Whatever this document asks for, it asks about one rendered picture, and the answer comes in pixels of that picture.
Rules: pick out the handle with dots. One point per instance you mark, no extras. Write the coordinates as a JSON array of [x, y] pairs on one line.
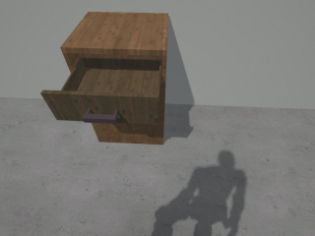
[[100, 118]]

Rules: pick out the drawer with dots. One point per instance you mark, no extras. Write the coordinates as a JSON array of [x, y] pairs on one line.
[[103, 85]]

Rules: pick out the cabinet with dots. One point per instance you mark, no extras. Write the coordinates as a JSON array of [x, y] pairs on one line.
[[122, 35]]

